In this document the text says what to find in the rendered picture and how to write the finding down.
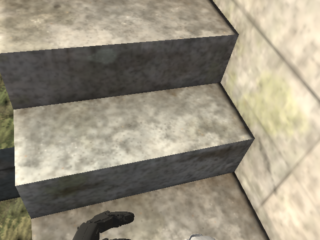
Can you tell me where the robot left hand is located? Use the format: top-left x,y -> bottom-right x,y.
72,210 -> 135,240

